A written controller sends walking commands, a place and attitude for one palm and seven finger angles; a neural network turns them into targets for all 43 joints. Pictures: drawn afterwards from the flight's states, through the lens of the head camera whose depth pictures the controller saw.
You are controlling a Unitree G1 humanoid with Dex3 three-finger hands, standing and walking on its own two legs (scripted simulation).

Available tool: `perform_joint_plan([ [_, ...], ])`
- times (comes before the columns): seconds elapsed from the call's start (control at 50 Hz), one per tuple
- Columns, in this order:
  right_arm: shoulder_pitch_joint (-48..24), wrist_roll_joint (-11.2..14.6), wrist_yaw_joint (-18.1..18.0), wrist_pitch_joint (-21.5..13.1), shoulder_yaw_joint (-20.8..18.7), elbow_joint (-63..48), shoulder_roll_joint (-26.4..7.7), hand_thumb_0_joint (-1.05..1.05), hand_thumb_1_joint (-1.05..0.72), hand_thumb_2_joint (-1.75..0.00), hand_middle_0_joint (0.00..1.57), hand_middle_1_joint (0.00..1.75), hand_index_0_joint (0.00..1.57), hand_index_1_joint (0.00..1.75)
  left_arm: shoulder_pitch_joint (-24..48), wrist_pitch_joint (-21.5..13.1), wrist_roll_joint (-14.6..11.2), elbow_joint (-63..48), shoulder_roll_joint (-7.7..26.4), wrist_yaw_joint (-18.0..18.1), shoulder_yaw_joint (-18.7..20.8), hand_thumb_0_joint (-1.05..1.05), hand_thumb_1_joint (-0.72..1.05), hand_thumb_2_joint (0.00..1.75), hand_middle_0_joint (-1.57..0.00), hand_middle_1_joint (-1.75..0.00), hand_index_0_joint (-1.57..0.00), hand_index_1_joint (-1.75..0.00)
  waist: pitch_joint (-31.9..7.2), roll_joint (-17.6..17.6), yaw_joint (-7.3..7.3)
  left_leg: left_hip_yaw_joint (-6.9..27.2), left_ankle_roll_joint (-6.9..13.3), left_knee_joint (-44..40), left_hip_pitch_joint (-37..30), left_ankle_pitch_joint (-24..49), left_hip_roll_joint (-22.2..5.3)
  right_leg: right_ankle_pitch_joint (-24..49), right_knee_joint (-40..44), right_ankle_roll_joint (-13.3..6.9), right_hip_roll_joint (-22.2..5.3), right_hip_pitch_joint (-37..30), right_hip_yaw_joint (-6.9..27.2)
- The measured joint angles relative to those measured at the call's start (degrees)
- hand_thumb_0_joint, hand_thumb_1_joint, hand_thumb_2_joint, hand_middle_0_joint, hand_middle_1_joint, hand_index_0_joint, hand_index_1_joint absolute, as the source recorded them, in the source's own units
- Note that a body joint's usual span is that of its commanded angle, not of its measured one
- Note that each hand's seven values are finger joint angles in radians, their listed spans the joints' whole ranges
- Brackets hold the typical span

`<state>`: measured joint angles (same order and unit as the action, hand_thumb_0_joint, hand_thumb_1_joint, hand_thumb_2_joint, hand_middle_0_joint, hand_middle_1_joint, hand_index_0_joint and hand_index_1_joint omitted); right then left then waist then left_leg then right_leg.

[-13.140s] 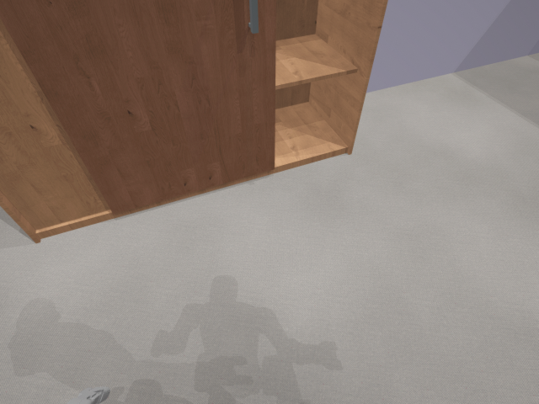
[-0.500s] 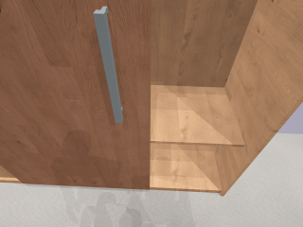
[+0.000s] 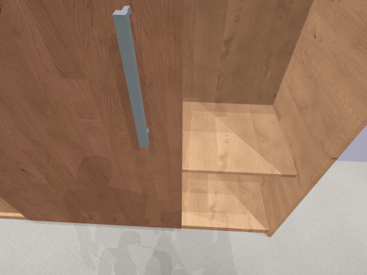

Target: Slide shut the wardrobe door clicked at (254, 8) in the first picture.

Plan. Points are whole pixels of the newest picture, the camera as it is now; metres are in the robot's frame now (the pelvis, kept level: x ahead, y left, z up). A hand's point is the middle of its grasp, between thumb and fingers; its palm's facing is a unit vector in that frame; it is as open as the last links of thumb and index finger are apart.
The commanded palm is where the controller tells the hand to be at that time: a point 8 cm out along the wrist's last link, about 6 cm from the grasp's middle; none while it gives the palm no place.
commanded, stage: look again from close up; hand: left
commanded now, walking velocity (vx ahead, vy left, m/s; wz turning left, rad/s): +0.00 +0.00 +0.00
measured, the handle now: (137, 90) +0.46 +0.14 +0.18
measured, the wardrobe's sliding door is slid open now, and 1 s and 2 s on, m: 0.47 0.47 0.47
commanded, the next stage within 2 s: raise the hand with hooked fingers in 0.38 s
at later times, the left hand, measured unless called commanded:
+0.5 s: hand out of the picture -0.03 +0.15 -0.18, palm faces +0.08 -0.98 -0.16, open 7.4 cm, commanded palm +0.09 +0.20 -0.07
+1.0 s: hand (93, 268) +0.14 +0.19 +0.00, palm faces +0.14 -0.99 -0.06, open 9.1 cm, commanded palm +0.13 +0.24 +0.02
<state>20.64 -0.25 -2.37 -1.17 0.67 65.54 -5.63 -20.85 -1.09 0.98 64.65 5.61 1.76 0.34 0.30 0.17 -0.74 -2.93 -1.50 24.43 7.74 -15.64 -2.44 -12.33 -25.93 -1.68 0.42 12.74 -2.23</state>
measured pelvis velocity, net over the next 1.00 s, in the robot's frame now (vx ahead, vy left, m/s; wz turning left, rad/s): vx -0.02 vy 0.00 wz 0.05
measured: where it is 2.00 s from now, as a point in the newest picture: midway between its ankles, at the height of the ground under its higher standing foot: outside the picture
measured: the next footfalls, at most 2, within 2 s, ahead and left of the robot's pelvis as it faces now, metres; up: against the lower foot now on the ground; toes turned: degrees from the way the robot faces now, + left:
none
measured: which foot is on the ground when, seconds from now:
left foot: down 0.00-1.00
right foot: down 0.00-1.00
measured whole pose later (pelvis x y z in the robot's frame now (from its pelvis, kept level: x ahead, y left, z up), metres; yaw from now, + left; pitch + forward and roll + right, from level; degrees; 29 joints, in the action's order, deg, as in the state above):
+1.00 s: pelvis -0.02 +0.00 -0.05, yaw +3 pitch +5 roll +0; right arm 8.6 1.4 -2.4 -12.0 -2.1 24.8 -13.9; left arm -33.1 -20.2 -10.1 -5.8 10.7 -8.7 4.4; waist -5.4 -0.4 -2.3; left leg 0.5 -1.0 53.0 30.5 -27.5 -1.6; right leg -23.8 -52.2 -1.4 -1.8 33.3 -4.9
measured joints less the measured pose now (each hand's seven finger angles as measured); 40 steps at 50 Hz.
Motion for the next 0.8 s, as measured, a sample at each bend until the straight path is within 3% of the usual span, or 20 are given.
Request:
perform_joint_plan([
  [0.5, -0.26, 0.01, 0.20, 0.16, 0.03, -0.42, -0.18, 0.00, -0.91, -0.90, 0.20, 0.30, 0.20, 0.29, 0.39, -0.42, 0.12, 0.05, -0.18, 0.32, -0.12, 0.00, 0.91, 0.89, -0.19, -0.29, -0.20, -0.30, 0.03, 0.44, -0.12, 0.63, -0.21, 1.32, 1.01, -0.49, -0.37, -0.23, -0.23, -0.12, 0.23, 0.26, -0.68],
  [0.52, 0.15, 0.37, 0.25, -0.04, 0.37, -3.09, -0.72, 0.01, -0.91, -0.90, 0.20, 0.30, 0.20, 0.29, -2.33, 3.05, -2.70, -9.09, -0.07, 0.29, -1.20, 0.01, 0.91, 0.89, -0.19, -0.29, -0.20, -0.30, 0.76, 0.68, 0.08, 0.62, -0.14, 2.49, 1.53, -1.00, -0.44, -0.35, -0.95, -0.03, 0.25, 0.63, -0.68],
  [0.54, 0.96, 0.85, -0.32, -2.26, 0.66, -5.83, -1.27, 0.01, -0.91, -0.90, 0.20, 0.30, 0.20, 0.29, -5.74, 6.04, -3.28, -19.16, 0.92, 1.97, -1.67, 0.03, 0.93, 0.89, -0.20, -0.30, -0.20, -0.30, 1.12, 0.65, -0.04, 0.31, -0.02, 3.05, 1.54, -1.35, -0.30, -0.75, -2.05, -0.02, 0.11, 1.05, -0.37],
  [0.6, 2.74, 2.94, -2.27, -9.73, -0.34, -11.40, -4.58, 0.03, -0.93, -0.90, 0.20, 0.30, 0.20, 0.29, -12.16, 5.04, -7.24, -39.62, 4.13, 5.68, -1.56, 0.08, 0.98, 0.88, -0.20, -0.31, -0.21, -0.32, -0.81, 2.13, 1.28, 1.42, 0.37, 5.78, 3.87, -2.43, 0.63, -2.62, -5.17, 0.31, -1.05, 2.93, -1.34],
  [0.64, 2.08, 3.57, -3.24, -14.04, -0.88, -15.01, -7.33, 0.03, -0.93, -0.90, 0.20, 0.30, 0.20, 0.29, -12.75, 2.41, -9.14, -51.01, 5.04, 6.10, -2.01, 0.08, 0.96, 0.88, -0.20, -0.32, -0.20, -0.33, -1.77, 3.30, 1.80, 2.09, 0.76, 8.07, 5.69, -3.22, 1.35, -3.73, -7.38, 0.70, -1.90, 4.39, -1.90],
  [0.7, -1.48, 2.72, -3.55, -17.94, -2.11, -20.30, -10.50, 0.03, -0.93, -0.90, 0.20, 0.30, 0.20, 0.29, -8.51, -5.43, -9.93, -61.23, 4.04, 3.99, -2.19, 0.07, 0.89, 0.86, -0.19, -0.35, -0.20, -0.36, -3.71, 3.73, 2.58, 2.51, 1.17, 12.57, 10.17, -4.68, 2.17, -5.41, -11.94, 1.09, -2.93, 8.68, -2.16],
  [0.8, -9.23, 1.12, 0.13, -17.73, -4.77, -28.88, -10.79, 0.02, -0.92, -0.90, 0.20, 0.30, 0.20, 0.29, -0.95, -22.86, -10.50, -63.43, -0.02, -8.14, 0.08, 0.03, 0.76, 0.82, -0.20, -0.41, -0.21, -0.42, -6.81, 0.41, 2.09, 1.16, 0.81, 21.57, 18.74, -8.39, 1.82, -8.72, -21.46, 0.68, -2.86, 18.24, -0.59],
])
